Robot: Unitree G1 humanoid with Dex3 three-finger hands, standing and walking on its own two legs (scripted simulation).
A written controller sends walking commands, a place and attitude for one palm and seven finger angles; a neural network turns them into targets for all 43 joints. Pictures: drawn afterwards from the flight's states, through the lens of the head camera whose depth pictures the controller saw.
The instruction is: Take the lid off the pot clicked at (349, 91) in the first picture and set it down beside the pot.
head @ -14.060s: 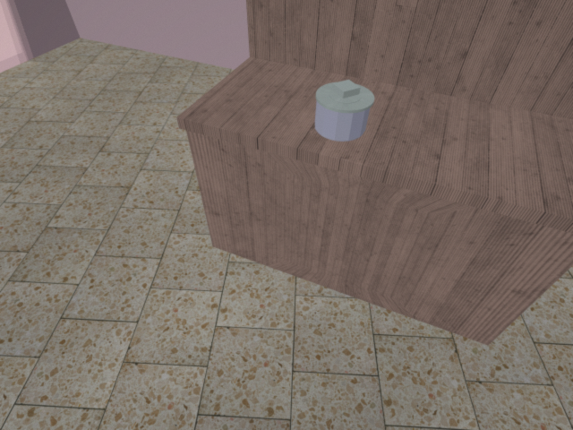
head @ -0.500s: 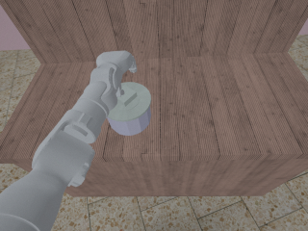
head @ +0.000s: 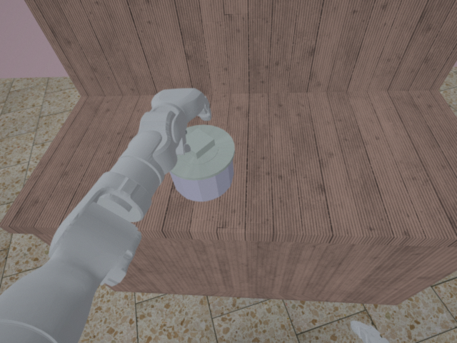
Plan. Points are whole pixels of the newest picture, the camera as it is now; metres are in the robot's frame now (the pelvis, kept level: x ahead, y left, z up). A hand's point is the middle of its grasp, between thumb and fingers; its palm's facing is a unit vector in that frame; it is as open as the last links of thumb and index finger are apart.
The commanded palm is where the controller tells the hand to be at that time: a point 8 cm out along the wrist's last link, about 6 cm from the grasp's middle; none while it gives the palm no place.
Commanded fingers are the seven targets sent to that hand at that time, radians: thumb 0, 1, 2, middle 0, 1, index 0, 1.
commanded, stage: move the open hand above the knob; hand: left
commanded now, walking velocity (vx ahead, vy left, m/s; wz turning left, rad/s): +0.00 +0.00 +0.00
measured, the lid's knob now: (197, 143) +0.52 +0.06 +0.03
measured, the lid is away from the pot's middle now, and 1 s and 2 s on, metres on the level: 0.00 0.00 0.00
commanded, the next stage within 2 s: lower the open fingers around the knob in 0.20 s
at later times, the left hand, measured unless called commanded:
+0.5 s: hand (194, 131) +0.49 +0.05 +0.10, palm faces -0.33 +0.00 -0.94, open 10.4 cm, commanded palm +0.49 +0.07 +0.16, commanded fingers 0.00 -0.30 1.36 -0.80 -0.08 -0.80 -0.08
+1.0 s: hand (196, 144) +0.49 +0.06 +0.06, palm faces -0.38 -0.01 -0.93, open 10.4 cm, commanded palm +0.49 +0.06 +0.12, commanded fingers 0.00 -0.30 1.36 -0.80 -0.08 -0.80 -0.08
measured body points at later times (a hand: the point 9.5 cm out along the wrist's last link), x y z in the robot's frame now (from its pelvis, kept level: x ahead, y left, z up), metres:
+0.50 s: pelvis +0.00 +0.00 +0.00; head +0.06 -0.03 +0.44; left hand +0.50 +0.05 +0.15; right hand +0.04 -0.26 -0.15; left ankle -0.04 +0.09 -0.74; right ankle +0.03 -0.13 -0.74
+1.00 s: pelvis +0.01 +0.00 +0.00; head +0.09 -0.03 +0.44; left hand +0.51 +0.06 +0.11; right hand +0.08 -0.26 -0.15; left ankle -0.04 +0.09 -0.74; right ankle +0.03 -0.13 -0.74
